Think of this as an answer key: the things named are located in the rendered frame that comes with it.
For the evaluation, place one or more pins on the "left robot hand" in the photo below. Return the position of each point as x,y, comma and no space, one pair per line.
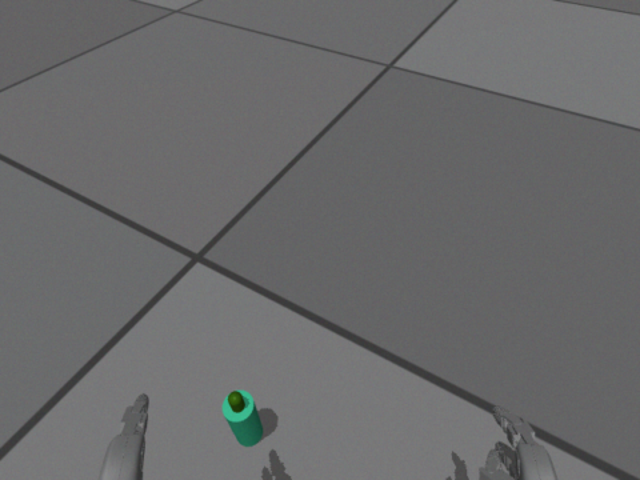
125,454

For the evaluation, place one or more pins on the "bottle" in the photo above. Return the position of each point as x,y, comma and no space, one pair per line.
241,414

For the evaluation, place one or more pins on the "right robot hand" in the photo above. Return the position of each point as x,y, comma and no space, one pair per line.
530,461

